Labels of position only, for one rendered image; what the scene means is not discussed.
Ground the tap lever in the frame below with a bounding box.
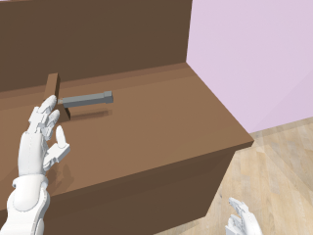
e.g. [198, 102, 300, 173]
[58, 91, 113, 108]

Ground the left robot hand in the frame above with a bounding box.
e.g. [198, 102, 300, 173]
[18, 95, 70, 176]

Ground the right robot hand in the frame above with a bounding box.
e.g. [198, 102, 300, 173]
[225, 197, 263, 235]

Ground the counter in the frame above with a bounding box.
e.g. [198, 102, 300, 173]
[0, 0, 254, 235]

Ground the robot left forearm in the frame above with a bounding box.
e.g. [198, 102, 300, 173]
[0, 173, 51, 235]

